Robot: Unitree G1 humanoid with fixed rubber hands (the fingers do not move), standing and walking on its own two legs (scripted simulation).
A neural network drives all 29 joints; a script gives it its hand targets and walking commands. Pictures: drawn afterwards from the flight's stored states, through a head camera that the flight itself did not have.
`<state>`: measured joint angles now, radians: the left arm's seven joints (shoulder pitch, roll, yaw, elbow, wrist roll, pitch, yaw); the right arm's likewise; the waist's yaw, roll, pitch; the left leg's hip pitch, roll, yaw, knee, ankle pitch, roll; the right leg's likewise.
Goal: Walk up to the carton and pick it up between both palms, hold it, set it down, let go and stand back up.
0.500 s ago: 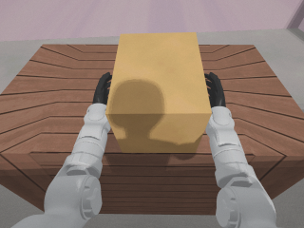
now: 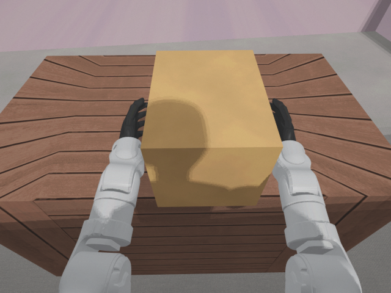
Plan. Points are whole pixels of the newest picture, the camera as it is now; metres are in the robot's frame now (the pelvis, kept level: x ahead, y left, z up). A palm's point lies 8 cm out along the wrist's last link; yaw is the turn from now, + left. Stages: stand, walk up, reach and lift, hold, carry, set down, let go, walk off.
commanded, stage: reach and lift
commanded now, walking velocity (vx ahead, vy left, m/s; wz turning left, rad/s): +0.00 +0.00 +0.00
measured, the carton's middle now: (205, 127) +0.44 -0.04 +0.11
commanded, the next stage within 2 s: hold in 1.46 s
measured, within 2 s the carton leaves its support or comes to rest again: neither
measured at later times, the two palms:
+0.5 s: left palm (84, 150) +0.30 +0.16 +0.20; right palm (285, 149) +0.30 -0.15 +0.20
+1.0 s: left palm (114, 123) +0.35 +0.12 +0.22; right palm (303, 128) +0.34 -0.19 +0.20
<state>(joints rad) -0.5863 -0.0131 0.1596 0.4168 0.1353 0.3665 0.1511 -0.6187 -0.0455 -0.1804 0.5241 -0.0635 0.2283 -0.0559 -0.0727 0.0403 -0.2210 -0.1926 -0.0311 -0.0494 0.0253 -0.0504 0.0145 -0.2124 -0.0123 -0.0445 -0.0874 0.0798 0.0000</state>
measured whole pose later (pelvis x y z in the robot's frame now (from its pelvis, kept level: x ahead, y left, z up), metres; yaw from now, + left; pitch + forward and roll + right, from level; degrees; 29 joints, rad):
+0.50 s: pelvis -0.05 +0.00 +0.00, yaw +3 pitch -6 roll -1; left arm -0.56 -0.01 0.22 -0.09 0.31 0.80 -0.05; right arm -0.54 -0.02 -0.04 0.24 0.15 0.40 -0.21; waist -0.14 -0.09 0.01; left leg -0.01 -0.03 -0.10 0.26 -0.15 0.01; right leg 0.01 -0.01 -0.10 0.09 0.00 -0.01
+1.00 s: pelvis -0.05 -0.04 +0.00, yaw +4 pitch +0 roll +0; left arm -0.81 0.03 0.31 0.32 0.28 0.68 -0.04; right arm -0.76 0.04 -0.25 0.48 -0.08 0.38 -0.14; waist -0.11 -0.05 -0.07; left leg -0.15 0.01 -0.12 0.28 -0.14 0.02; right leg -0.16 0.02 -0.13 0.19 -0.04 -0.05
